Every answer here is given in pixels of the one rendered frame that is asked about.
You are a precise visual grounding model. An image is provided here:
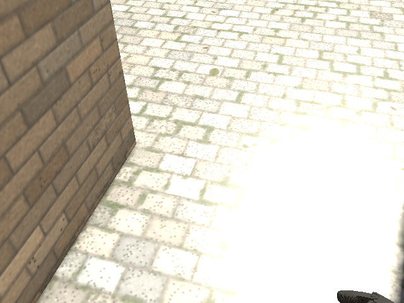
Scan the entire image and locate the right robot hand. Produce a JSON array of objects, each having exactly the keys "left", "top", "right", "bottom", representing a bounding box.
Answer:
[{"left": 337, "top": 290, "right": 394, "bottom": 303}]

